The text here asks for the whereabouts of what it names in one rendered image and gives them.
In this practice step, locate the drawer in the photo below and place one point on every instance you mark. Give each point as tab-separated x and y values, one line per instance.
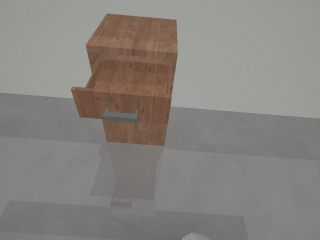
125	86

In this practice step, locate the cabinet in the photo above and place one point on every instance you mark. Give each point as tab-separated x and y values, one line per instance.
137	39

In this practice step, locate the handle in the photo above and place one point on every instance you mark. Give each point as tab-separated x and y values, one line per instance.
120	117

